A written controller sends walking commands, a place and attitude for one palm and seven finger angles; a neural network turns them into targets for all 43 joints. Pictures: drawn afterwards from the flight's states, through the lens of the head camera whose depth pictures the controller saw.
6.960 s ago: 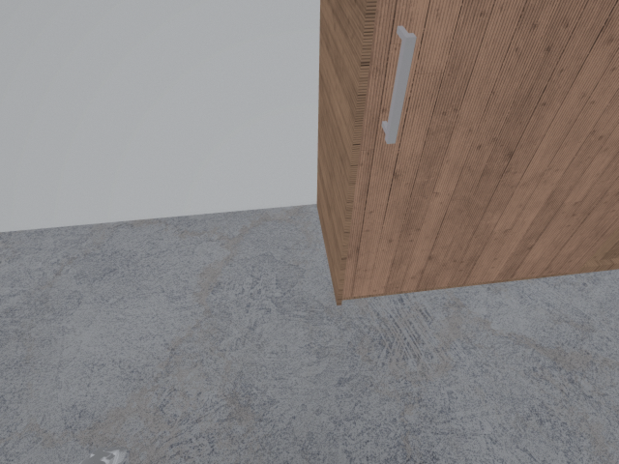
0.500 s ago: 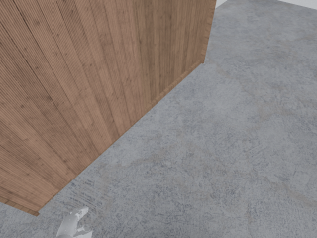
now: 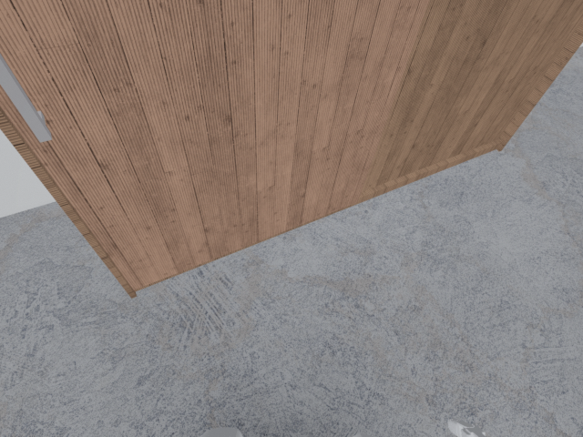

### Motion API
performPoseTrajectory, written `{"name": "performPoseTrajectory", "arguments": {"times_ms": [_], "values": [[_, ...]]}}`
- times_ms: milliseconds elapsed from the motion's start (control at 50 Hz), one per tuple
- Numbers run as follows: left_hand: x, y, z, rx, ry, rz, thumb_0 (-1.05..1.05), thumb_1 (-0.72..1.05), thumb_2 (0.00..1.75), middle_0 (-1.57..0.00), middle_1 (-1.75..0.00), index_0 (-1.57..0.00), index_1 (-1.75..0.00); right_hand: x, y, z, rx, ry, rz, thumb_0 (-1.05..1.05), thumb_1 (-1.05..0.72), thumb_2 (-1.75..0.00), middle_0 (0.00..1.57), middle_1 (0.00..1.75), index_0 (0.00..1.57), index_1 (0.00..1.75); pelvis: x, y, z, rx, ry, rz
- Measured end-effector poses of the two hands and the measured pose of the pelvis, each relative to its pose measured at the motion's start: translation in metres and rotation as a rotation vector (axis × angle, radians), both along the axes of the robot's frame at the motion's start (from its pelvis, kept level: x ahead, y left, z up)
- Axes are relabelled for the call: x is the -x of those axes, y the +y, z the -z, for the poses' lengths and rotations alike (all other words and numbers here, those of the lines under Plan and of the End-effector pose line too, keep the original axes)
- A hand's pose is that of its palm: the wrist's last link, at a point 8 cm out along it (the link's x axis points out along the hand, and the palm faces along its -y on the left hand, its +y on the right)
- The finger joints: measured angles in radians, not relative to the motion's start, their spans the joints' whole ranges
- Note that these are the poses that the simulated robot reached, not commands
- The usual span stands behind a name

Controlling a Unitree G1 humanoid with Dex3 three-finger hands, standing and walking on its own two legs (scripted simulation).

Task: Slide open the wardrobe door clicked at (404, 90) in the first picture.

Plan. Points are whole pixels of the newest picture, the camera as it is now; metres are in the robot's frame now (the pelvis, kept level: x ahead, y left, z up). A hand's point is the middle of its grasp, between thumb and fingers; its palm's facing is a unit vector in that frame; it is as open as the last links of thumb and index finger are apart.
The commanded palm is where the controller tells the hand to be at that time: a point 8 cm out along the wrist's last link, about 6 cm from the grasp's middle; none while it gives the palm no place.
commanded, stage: turn to face it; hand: left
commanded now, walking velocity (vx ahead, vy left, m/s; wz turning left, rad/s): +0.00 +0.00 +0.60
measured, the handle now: (7, 74) +0.56 +0.50 +0.13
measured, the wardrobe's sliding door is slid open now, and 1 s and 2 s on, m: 0.00 0.00 0.00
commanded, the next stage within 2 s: take the last steps up to it in 0.84 s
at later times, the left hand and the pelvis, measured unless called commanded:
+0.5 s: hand out of the picture +0.08 +0.19 -0.12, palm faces +0.29 -0.91 -0.29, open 7.4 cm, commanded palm none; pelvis +0.00 -0.04 +0.01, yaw +18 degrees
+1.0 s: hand out of the picture -0.14 +0.19 -0.16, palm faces +0.55 -0.80 -0.23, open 7.4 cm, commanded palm none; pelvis -0.04 +0.00 +0.02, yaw +30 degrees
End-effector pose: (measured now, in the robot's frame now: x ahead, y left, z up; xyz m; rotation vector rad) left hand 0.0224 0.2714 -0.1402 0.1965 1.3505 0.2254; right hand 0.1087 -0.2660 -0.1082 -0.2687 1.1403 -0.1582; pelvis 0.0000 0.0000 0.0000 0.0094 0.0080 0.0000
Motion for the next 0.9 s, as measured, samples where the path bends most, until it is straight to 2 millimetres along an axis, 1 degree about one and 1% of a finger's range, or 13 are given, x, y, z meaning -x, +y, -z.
{"name": "performPoseTrajectory", "arguments": {"times_ms": [40, 80, 160, 220, 280, 360, 400, 440, 560, 660, 740, 840, 900], "values": [[0.003, 0.007, -0.003, -0.001, 0.01, -0.029, 0.01, 0.91, 0.9, -0.2, -0.3, -0.2, -0.3, -0.008, 0.009, -0.006, 0.009, -0.014, -0.024, 0.0, -0.91, -0.89, 0.2, 0.3, 0.2, 0.3, -0.001, 0.004, -0.005, 0.014, 0.002, -0.022], [0.001, 0.011, -0.009, 0.002, -0.01, -0.047, 0.01, 0.91, 0.9, -0.2, -0.3, -0.2, -0.3, -0.012, 0.017, -0.011, 0.01, -0.011, -0.046, 0.0, -0.91, -0.89, 0.2, 0.3, 0.2, 0.3, -0.001, 0.007, -0.01, 0.022, 0.003, -0.046], [-0.012, 0.012, -0.02, 0.004, -0.083, -0.068, 0.01, 0.91, 0.9, -0.2, -0.3, -0.2, -0.3, -0.015, 0.03, -0.012, -0.008, 0.008, -0.084, 0.0, -0.9, -0.89, 0.21, 0.3, 0.2, 0.3, -0.001, 0.009, -0.017, 0.029, 0.005, -0.092], [-0.025, 0.009, -0.027, -0.001, -0.139, -0.08, 0.01, 0.91, 0.9, -0.2, -0.3, -0.2, -0.3, -0.014, 0.034, -0.009, -0.027, 0.025, -0.102, 0.0, -0.9, -0.89, 0.21, 0.3, 0.2, 0.3, -0.001, 0.007, -0.019, 0.028, 0.005, -0.127], [-0.039, 0.001, -0.033, -0.01, -0.194, -0.087, 0.01, 0.91, 0.9, -0.2, -0.3, -0.2, -0.3, -0.01, 0.032, -0.003, -0.046, 0.045, -0.112, 0.0, -0.9, -0.89, 0.21, 0.3, 0.2, 0.3, -0.001, 0.0, -0.019, 0.024, 0.002, -0.163], [-0.053, -0.014, -0.043, -0.029, -0.267, -0.098, 0.01, 0.91, 0.9, -0.2, -0.3, -0.2, -0.3, -0.004, 0.02, 0.009, -0.068, 0.08, -0.124, 0.0, -0.9, -0.89, 0.21, 0.3, 0.2, 0.3, 0.0, -0.015, -0.015, 0.015, 0.001, -0.215], [-0.055, -0.023, -0.046, -0.047, -0.304, -0.106, 0.01, 0.91, 0.9, -0.2, -0.3, -0.2, -0.3, -0.004, 0.01, 0.019, -0.08, 0.095, -0.133, 0.0, -0.9, -0.89, 0.21, 0.3, 0.2, 0.3, -0.001, -0.025, -0.011, 0.005, 0.003, -0.242], [-0.051, -0.031, -0.049, -0.069, -0.326, -0.114, 0.01, 0.91, 0.9, -0.2, -0.3, -0.2, -0.3, -0.005, 0.001, 0.027, -0.087, 0.105, -0.142, 0.0, -0.9, -0.89, 0.21, 0.3, 0.2, 0.3, 0.0, -0.033, -0.007, 0.005, -0.004, -0.269], [-0.005, -0.049, -0.055, -0.079, -0.277, -0.209, 0.01, 0.91, 0.9, -0.2, -0.3, -0.21, -0.3, -0.017, -0.011, 0.024, -0.079, 0.138, -0.21, 0.01, -0.91, -0.89, 0.2, 0.3, 0.2, 0.3, 0.002, -0.042, -0.014, -0.022, -0.026, -0.353], [0.044, -0.056, -0.045, -0.059, -0.196, -0.3, 0.01, 0.9, 0.9, -0.2, -0.3, -0.21, -0.3, -0.031, -0.003, 0.017, -0.057, 0.154, -0.282, 0.01, -0.91, -0.89, 0.2, 0.3, 0.2, 0.3, 0.005, -0.041, -0.017, -0.033, -0.024, -0.411], [0.092, -0.058, -0.031, -0.029, -0.119, -0.379, 0.01, 0.9, 0.9, -0.2, -0.3, -0.21, -0.3, -0.049, 0.019, 0.012, -0.032, 0.14, -0.358, 0.01, -0.91, -0.89, 0.2, 0.3, 0.19, 0.3, 0.011, -0.033, -0.015, -0.025, -0.019, -0.447], [0.154, -0.049, -0.003, 0.017, -0.021, -0.488, 0.01, 0.9, 0.9, -0.2, -0.3, -0.21, -0.3, -0.07, 0.064, 0.007, -0.004, 0.054, -0.461, 0.01, -0.91, -0.89, 0.2, 0.3, 0.19, 0.3, 0.023, -0.013, -0.002, 0.001, -0.017, -0.494], [0.178, -0.046, 0.0, 0.032, 0.036, -0.529, 0.01, 0.91, 0.9, -0.2, -0.3, -0.2, -0.3, -0.072, 0.087, -0.003, -0.004, 0.014, -0.503, 0.0, -0.91, -0.89, 0.2, 0.3, 0.2, 0.3, 0.03, -0.006, -0.006, 0.003, -0.028, -0.496]]}}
